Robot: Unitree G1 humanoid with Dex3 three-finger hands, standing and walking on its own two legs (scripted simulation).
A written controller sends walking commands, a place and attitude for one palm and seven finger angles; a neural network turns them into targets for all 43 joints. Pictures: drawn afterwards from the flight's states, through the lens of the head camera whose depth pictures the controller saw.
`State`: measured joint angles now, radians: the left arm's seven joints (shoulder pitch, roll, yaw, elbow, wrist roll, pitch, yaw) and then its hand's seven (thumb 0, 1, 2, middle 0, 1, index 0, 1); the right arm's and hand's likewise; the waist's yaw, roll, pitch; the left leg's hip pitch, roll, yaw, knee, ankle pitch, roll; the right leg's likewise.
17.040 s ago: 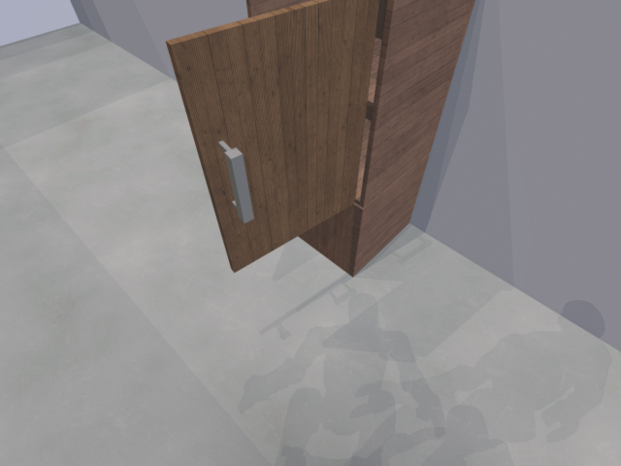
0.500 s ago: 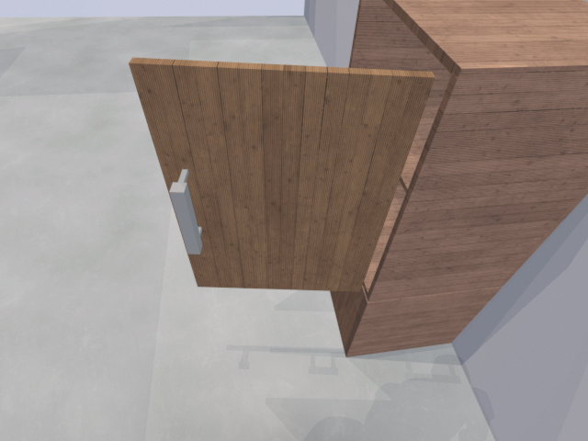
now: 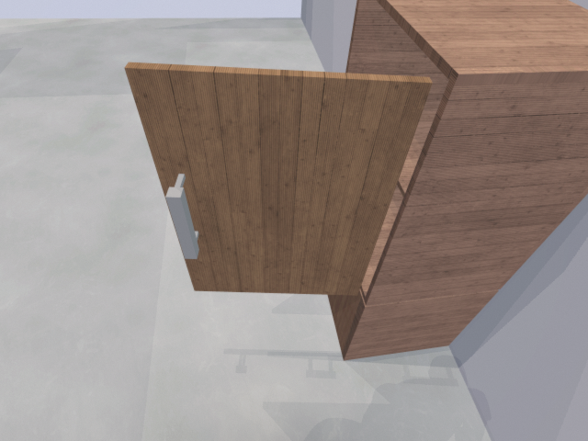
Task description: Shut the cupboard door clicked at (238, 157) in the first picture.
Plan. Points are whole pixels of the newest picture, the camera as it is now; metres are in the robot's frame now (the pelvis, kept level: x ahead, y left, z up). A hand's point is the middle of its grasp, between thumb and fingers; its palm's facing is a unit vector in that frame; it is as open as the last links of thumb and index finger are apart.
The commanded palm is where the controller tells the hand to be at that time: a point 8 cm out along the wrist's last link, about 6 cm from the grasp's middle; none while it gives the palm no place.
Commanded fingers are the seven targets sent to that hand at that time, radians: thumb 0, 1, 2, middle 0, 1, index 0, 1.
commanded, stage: raise the hand and make a fist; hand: left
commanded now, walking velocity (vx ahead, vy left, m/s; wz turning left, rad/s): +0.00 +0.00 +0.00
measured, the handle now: (186, 217) +0.50 +0.24 -0.03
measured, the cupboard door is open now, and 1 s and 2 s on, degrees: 81 81 81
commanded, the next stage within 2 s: bring the fist close to the handle in 1.92 s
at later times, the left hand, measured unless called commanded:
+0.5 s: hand out of the picture +0.13 +0.16 -0.08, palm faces +0.17 -0.98 -0.03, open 5.8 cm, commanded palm +0.12 +0.21 -0.06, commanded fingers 0.00 0.90 0.90 -0.66 -0.80 -0.66 -0.80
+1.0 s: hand (183, 409) +0.17 +0.16 -0.05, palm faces +0.05 -1.00 -0.02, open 3.6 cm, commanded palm +0.14 +0.21 -0.05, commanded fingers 0.00 0.90 0.90 -1.12 -1.30 -1.12 -1.30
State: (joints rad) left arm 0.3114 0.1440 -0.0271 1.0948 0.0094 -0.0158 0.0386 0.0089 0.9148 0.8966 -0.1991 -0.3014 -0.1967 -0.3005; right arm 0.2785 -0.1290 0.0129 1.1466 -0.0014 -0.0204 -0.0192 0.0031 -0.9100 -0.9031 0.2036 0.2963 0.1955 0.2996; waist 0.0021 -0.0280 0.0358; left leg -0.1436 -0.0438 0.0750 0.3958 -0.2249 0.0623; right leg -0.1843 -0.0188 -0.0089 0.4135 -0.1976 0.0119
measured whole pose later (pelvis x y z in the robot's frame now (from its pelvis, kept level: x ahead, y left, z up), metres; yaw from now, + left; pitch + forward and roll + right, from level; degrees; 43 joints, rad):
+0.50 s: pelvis -0.02 -0.04 -0.11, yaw +3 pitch +15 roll -1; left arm 0.57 0.21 0.12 -0.01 -0.25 -0.51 -0.21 0.02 0.90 0.90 -0.49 -0.61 -0.49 -0.61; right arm 0.12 -0.25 -0.05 0.46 0.01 -0.24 -0.01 0.01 -0.91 -0.90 0.20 0.30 0.19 0.30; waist 0.05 -0.03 -0.14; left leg -0.96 0.00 -0.01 1.26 -0.56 0.00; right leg -0.95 0.00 -0.12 1.23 -0.54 -0.07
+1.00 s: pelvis -0.02 -0.03 -0.10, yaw +3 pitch +16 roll -1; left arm 0.49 0.22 0.14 -0.06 -0.30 -0.47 -0.27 0.02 0.90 0.90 -0.94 -1.11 -0.94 -1.11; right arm 0.27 -0.25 -0.04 0.54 0.03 -0.18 -0.06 0.01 -0.90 -0.90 0.21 0.30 0.20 0.30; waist 0.00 0.02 -0.15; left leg -0.94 0.00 0.00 1.21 -0.55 0.02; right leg -0.94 0.00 -0.10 1.17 -0.51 -0.05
